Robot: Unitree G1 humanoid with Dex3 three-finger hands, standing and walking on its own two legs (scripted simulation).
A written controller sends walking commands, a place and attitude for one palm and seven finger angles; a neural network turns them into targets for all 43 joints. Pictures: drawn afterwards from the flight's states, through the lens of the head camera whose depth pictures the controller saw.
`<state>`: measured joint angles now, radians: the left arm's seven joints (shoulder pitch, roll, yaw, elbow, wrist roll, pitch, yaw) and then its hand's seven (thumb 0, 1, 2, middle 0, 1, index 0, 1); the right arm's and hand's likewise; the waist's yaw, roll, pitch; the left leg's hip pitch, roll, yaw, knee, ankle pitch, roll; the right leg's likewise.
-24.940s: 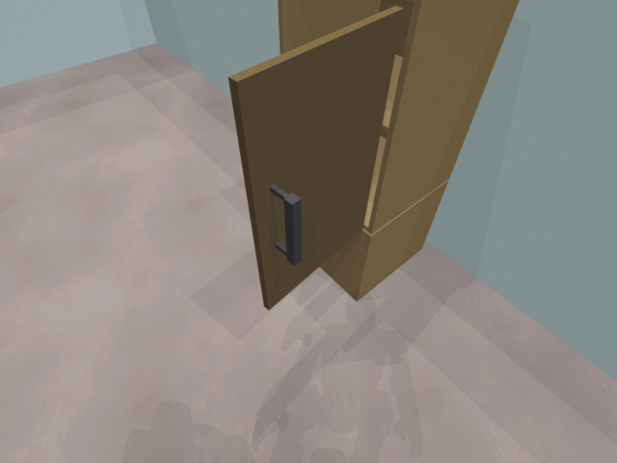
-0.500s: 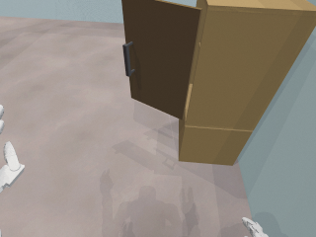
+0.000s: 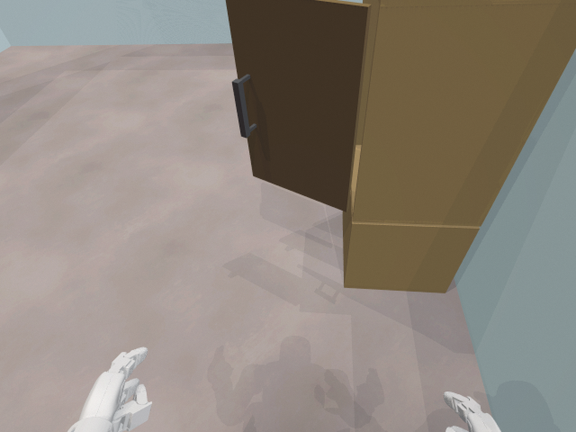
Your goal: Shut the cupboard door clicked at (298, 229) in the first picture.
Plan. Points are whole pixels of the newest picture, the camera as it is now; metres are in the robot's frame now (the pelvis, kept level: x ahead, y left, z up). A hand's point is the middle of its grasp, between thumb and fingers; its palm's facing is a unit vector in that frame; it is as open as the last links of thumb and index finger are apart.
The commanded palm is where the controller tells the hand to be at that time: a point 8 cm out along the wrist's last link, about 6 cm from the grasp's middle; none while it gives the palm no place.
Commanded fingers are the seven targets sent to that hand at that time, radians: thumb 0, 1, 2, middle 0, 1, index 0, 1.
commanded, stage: let the arm hang, fingers relaxed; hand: left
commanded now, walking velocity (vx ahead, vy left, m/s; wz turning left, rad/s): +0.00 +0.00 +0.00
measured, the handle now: (246, 106) +0.97 +0.18 -0.04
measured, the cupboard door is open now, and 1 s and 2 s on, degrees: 63 63 63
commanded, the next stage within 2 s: look to check the result in 0.92 s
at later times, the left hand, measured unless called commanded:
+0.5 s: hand out of the picture -0.05 +0.20 -0.16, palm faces +0.03 -0.97 -0.23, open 7.3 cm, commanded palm none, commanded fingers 0.00 0.90 0.90 -0.20 -0.30 -0.20 -0.30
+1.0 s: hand out of the picture +0.00 +0.19 -0.16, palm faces +0.01 -0.98 -0.20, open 7.4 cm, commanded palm none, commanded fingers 0.00 0.90 0.90 -0.20 -0.30 -0.20 -0.30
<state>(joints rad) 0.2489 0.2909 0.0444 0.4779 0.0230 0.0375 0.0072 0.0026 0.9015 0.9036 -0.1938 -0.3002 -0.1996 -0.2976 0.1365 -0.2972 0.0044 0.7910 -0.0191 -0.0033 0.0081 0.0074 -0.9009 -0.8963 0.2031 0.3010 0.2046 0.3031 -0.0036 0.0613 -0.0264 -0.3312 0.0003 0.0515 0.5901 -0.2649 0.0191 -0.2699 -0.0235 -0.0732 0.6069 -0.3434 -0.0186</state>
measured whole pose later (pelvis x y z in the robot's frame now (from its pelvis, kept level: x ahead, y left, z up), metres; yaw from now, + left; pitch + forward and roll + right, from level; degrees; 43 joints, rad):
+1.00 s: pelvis -0.01 +0.00 +0.02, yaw -1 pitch -2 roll +0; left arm 0.26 0.18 0.02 1.13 0.01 0.00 0.02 0.00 0.90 0.90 -0.20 -0.30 -0.20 -0.30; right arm 0.26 -0.19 -0.01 1.12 -0.02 0.01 -0.03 0.00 -0.91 -0.90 0.20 0.30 0.20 0.30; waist -0.01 0.00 0.03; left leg -0.20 0.00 0.07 0.39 -0.16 0.02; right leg -0.14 -0.01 -0.06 0.40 -0.23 -0.01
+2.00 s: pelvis +0.01 +0.01 -0.01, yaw +11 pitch -2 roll +0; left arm 0.20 0.22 0.06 0.99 0.02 0.05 0.02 0.00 0.90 0.90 -0.20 -0.30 -0.20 -0.30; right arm 0.22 -0.18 -0.04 1.00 -0.03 0.05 0.01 0.00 -0.90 -0.90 0.20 0.30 0.20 0.30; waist -0.02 -0.04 0.12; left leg -0.34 0.01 0.06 0.68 -0.27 0.02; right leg -0.23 -0.10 -0.18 0.79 -0.51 0.02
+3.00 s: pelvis +0.07 -0.03 -0.01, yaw +50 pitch +0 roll +2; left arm 0.23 0.25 0.07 0.85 0.03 -0.02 -0.02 0.00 0.91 0.90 -0.20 -0.30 -0.20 -0.30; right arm 0.26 -0.23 -0.06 0.95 -0.03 0.05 0.01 0.00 -0.90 -0.90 0.20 0.30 0.20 0.30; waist 0.00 0.04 0.06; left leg -0.34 -0.02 -0.12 0.84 -0.50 0.00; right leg -0.34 -0.06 -0.10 0.66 -0.32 -0.01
